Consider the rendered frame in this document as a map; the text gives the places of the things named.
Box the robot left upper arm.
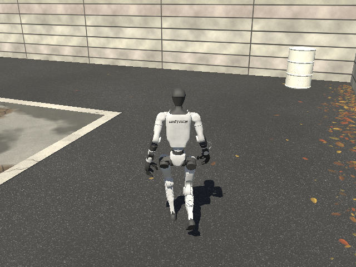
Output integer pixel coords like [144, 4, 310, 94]
[152, 112, 167, 144]

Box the left robot forearm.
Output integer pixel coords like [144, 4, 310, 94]
[146, 135, 158, 163]

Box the robot left hand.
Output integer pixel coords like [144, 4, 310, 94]
[145, 161, 158, 177]

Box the right robot thigh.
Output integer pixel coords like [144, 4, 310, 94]
[183, 156, 196, 196]

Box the humanoid robot torso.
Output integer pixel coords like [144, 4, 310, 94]
[165, 110, 191, 167]

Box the robot right hand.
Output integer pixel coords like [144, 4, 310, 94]
[197, 153, 210, 165]

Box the right robot forearm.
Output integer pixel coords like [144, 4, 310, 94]
[199, 135, 209, 155]

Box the robot right upper arm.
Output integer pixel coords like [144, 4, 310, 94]
[190, 112, 205, 143]

